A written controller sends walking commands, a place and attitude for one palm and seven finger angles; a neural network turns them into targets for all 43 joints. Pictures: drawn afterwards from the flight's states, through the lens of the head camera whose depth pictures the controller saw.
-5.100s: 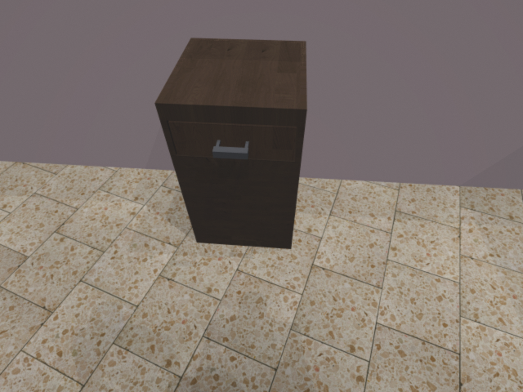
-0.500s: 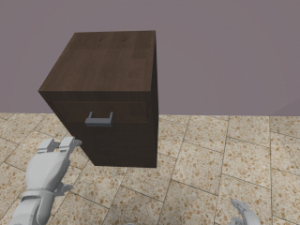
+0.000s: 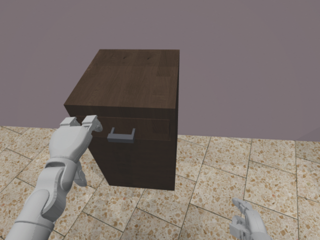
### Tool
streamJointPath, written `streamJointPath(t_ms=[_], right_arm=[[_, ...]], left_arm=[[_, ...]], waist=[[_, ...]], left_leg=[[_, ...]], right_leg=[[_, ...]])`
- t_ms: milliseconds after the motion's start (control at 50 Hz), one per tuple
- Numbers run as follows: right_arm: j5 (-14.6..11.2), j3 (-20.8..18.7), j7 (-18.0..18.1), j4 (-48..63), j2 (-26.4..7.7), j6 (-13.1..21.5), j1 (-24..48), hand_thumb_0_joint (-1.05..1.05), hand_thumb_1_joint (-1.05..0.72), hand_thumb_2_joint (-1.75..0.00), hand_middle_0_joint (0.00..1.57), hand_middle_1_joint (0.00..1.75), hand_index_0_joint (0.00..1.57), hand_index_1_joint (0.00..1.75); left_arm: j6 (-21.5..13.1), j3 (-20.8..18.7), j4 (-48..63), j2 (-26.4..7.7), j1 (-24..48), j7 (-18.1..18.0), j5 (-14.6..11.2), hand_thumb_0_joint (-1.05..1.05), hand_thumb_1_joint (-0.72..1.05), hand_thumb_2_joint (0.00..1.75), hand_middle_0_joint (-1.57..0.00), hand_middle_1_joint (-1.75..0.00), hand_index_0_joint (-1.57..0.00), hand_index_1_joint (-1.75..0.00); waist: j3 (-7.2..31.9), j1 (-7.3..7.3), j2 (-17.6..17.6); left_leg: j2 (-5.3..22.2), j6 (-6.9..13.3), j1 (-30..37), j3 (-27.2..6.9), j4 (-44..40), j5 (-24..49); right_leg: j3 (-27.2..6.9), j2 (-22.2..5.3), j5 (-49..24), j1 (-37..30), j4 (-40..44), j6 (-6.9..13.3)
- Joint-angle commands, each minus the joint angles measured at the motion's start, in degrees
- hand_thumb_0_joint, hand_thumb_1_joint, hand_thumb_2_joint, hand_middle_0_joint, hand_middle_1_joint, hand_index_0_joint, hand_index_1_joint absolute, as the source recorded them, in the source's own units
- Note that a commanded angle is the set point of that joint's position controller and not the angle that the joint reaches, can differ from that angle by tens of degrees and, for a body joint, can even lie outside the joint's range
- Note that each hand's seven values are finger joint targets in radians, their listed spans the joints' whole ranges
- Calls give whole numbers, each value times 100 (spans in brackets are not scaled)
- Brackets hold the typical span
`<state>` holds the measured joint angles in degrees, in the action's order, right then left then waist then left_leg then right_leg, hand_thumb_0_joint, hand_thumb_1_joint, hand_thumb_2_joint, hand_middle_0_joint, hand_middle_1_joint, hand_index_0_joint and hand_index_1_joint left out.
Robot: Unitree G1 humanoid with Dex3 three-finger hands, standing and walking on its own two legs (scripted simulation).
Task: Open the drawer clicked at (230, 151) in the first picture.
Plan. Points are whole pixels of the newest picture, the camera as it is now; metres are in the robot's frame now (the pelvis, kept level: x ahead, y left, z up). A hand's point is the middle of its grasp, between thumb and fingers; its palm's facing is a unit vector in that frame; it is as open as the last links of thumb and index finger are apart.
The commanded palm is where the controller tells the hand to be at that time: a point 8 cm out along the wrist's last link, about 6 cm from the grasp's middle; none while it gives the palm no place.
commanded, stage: raise the hand with hooked fingers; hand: left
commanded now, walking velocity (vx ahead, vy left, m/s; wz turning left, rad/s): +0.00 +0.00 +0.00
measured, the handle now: (122, 134) +0.53 +0.24 -0.15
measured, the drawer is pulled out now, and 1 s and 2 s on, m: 0.00 0.00 0.00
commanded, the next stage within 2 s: move the hooked fingers above the handle in 0.44 s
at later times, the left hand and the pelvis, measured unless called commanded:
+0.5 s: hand (87, 150) +0.30 +0.23 +0.08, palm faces +0.04 -0.08 -1.00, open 13.9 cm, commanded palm +0.28 +0.23 +0.14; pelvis -0.01 -0.01 +0.00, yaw +0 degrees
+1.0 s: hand (97, 147) +0.34 +0.23 +0.02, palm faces -0.05 -0.06 -1.00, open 13.9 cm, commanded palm +0.34 +0.23 +0.08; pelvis +0.00 -0.02 -0.01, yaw +0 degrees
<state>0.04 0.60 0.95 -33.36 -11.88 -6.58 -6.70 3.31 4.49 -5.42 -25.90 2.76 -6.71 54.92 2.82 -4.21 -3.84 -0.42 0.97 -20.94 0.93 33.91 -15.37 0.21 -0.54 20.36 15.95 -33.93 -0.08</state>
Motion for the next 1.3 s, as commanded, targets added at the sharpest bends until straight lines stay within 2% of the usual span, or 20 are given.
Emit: streamJointPath(t_ms=[0, 100, 260, 280, 380, 500, 600, 680, 740, 780, 880, 960, 1000, 1040, 1080, 1140, 1180, 1200, 1260, 1280], right_arm=[[-26, -289, 66, 788, -736, 259, 503, 0, -90, -90, 20, 30, 20, 30], [-63, -308, 21, 769, -775, 227, 426, 0, -90, -90, 20, 30, 20, 30], [-55, -394, 6, 766, -797, 286, 408, 0, -90, -90, 20, 30, 20, 30], [-50, -407, 13, 751, -807, 290, 392, 0, -90, -90, 20, 30, 20, 30], [-93, -443, 0, 679, -833, 318, 414, 0, -90, -90, 20, 30, 20, 30], [-141, -417, 18, 724, -818, 329, 464, 0, -90, -90, 20, 30, 20, 30], [-147, -375, 82, 650, -836, 320, 371, 0, -90, -90, 20, 30, 20, 30], [-99, -411, 125, 571, -836, 330, 274, 0, -90, -90, 20, 30, 20, 30], [-72, -478, 113, 567, -804, 355, 176, 0, -90, -90, 20, 30, 20, 30], [-67, -503, 107, 502, -836, 337, 54, 0, -90, -90, 20, 30, 20, 30], [-69, -565, 104, 413, -883, 285, -155, 0, -90, -90, 20, 30, 20, 30], [-32, -643, 94, 382, -897, 235, -345, 0, -90, -90, 20, 30, 20, 30], [-42, -669, 89, 339, -913, 209, -469, 0, -90, -90, 20, 30, 20, 30], [-42, -675, 97, 310, -941, 169, -561, 0, -90, -90, 20, 30, 20, 30], [-8, -681, 108, 270, -989, 129, -643, 0, -90, -90, 20, 30, 20, 30], [1, -735, 69, 299, -953, 95, -774, 0, -90, -90, 20, 30, 20, 30], [19, -743, 53, 240, -1005, 45, -868, 0, -90, -90, 20, 30, 20, 30], [1, -754, 51, 248, -1008, 27, -920, 0, -90, -90, 20, 30, 20, 30], [28, -776, 22, 240, -1020, -8, -971, 0, -90, -90, 20, 30, 20, 30], [28, -763, 29, 205, -1034, -32, -1020, 0, -90, -90, 20, 30, 20, 30]], left_arm=[[-204, -700, 1150, -1201, 1933, -30, -53, 0, -50, 30, -30, -120, -30, -120], [-304, -728, 730, -1107, 1442, 141, -198, 0, -50, 30, -30, -120, -30, -120], [-648, -986, 1236, -1363, 1637, -151, -180, 0, -50, 30, -30, -120, -30, -120], [-644, -1125, 1190, -1492, 1638, -221, -183, 0, -50, 30, -30, -120, -30, -120], [-546, -1022, 1067, -1392, 1650, -381, -158, 0, -50, 30, -30, -120, -30, -120], [-379, -727, 858, -1151, 1492, -233, -212, 0, -50, 30, -30, -120, -30, -120], [-421, -785, 243, -1264, 1806, -133, -140, 0, -50, 30, -30, -120, -30, -120], [-677, -993, 76, -1522, 2299, -207, -28, 0, -50, 30, -30, -120, -30, -120], [-876, -867, 30, -1293, 2344, -319, -10, 0, -50, 30, -30, -120, -30, -120], [-905, -991, -298, -1392, 2401, -394, 19, 0, -50, 30, -30, -120, -30, -120], [-918, -846, -765, -1330, 2977, -554, 141, 0, -50, 30, -30, -120, -30, -120], [-997, -816, -911, -1296, 3149, -687, 227, 0, -50, 30, -30, -120, -30, -120], [-984, -762, -1219, -1212, 3237, -740, 221, 0, -50, 30, -30, -120, -30, -120], [-975, -879, -1521, -1348, 3323, -805, 252, 0, -50, 30, -30, -120, -30, -120], [-1009, -1177, -1701, -1726, 3585, -888, 362, 0, -50, 30, -30, -120, -30, -120], [-1033, -929, -1754, -1357, 3472, -990, 388, 0, -50, 30, -30, -120, -30, -120], [-1006, -1098, -2086, -1504, 3403, -1051, 428, 0, -50, 30, -30, -120, -30, -120], [-991, -1042, -2221, -1410, 3354, -1074, 423, 0, -50, 30, -30, -120, -30, -120], [-1015, -974, -2245, -1352, 3486, -1172, 505, 0, -50, 30, -30, -120, -30, -120], [-1008, -989, -2384, -1379, 3593, -1220, 522, 0, -50, 30, -30, -120, -30, -120]], waist=[[1204, 139, 30], [956, 77, 345], [1218, 41, -27], [1245, 30, 101], [1264, 80, 24], [1106, 115, 273], [875, 164, 587], [1133, 167, 313], [1417, 205, 155], [1399, 234, 377], [1537, 392, 356], [2022, 407, 176], [1892, 477, 229], [1891, 482, 322], [2139, 434, 370], [2373, 432, -38], [2365, 485, 268], [2265, 501, 330], [2376, 521, 107], [2343, 558, 186]], left_leg=[[-51, 77, 1263, -92, -551, 1397], [-63, 82, 1083, -40, -667, 1303], [-78, 112, 1172, -8, -650, 1346], [-86, 118, 1127, 4, -648, 1302], [-88, 117, 1099, 43, -618, 1296], [-98, 152, 1043, 94, -641, 1173], [-132, 170, 795, 147, -586, 904], [-150, 170, 748, 166, -409, 1012], [-162, 185, 788, 162, -182, 1272], [-152, 181, 590, 132, -100, 1252], [-150, 186, 365, 139, 148, 1219], [-143, 197, 425, 134, 380, 1530], [-125, 195, 274, 110, 453, 1479], [-125, 207, 115, 126, 503, 1426], [-113, 200, -41, 113, 566, 1506], [-104, 186, 105, 134, 701, 1867], [-68, 191, -61, 108, 760, 1885], [-63, 191, -136, 126, 765, 1793], [-40, 179, -105, 135, 829, 1806], [-40, 176, -198, 106, 832, 1749]], right_leg=[[150, 237, -1273, 94, 641, 245], [162, 242, -1275, 5, 774, 225], [105, 224, -1284, -20, 769, 239], [81, 225, -1241, -83, 803, 230], [64, 225, -1274, -22, 773, 229], [52, 199, -1300, -3, 816, 181], [7, 188, -1129, 136, 836, 150], [-57, 176, -1293, 183, 704, 171], [-43, 190, -1660, 293, 505, 185], [-28, 213, -1648, 367, 420, 186], [-13, 231, -1648, 702, 209, 187], [-7, 255, -1959, 798, -27, 214], [22, 277, -1892, 938, -93, 220], [18, 280, -1892, 974, -136, 216], [4, 285, -1951, 920, -257, 224], [26, 323, -2190, 1040, -407, 271], [46, 342, -2196, 1086, -441, 255], [56, 356, -2152, 1138, -454, 248], [71, 372, -2045, 1344, -525, 268], [80, 375, -1952, 1377, -552, 274]])
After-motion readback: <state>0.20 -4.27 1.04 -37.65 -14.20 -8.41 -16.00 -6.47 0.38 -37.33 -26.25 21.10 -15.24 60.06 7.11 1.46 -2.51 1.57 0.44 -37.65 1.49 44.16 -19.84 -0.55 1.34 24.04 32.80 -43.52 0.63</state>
